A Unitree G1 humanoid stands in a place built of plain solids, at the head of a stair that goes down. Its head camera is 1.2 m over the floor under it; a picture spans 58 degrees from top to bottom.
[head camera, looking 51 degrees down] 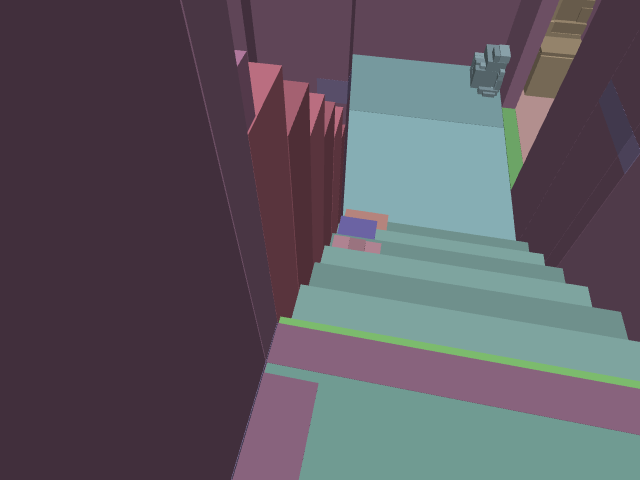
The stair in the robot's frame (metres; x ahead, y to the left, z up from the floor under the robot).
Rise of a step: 0.19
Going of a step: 0.25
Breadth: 1.30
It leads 11 degrees to the right of straight ahead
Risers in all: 7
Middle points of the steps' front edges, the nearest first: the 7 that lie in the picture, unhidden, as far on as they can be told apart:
0.54 -0.51 0.00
0.78 -0.56 -0.19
1.03 -0.61 -0.38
1.27 -0.66 -0.57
1.52 -0.71 -0.76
1.76 -0.76 -0.95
2.01 -0.81 -1.15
